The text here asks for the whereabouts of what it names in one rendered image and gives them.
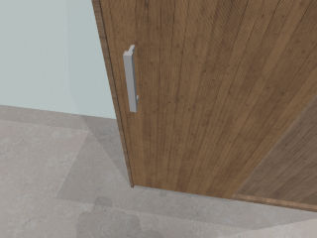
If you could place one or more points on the handle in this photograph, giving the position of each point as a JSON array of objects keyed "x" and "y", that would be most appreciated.
[{"x": 129, "y": 66}]

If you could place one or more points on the wardrobe door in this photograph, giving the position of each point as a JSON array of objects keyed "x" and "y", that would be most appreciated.
[
  {"x": 219, "y": 81},
  {"x": 288, "y": 171}
]

